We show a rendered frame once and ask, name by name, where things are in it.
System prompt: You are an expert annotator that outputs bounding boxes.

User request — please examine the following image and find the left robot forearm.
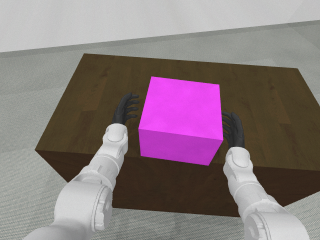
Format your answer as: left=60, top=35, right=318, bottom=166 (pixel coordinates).
left=54, top=123, right=128, bottom=219

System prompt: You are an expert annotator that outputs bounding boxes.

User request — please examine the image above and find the pedestal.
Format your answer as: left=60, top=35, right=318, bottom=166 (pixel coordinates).
left=35, top=53, right=320, bottom=218

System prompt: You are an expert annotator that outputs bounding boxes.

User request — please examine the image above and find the robot right upper arm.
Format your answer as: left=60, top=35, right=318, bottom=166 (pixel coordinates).
left=244, top=211, right=309, bottom=240

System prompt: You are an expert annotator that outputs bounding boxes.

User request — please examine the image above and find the right robot hand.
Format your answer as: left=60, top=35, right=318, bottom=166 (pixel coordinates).
left=221, top=111, right=245, bottom=149

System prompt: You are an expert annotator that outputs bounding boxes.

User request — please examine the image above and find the left robot hand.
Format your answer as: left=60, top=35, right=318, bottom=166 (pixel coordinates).
left=111, top=92, right=140, bottom=125

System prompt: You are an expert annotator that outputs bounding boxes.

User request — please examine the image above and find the right robot forearm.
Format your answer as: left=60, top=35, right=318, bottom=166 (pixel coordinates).
left=223, top=147, right=310, bottom=240

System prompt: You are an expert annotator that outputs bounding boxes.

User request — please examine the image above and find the carton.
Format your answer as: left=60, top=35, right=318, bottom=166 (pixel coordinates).
left=138, top=76, right=223, bottom=166

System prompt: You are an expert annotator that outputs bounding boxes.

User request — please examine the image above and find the robot left upper arm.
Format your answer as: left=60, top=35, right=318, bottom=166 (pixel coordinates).
left=22, top=180, right=113, bottom=240

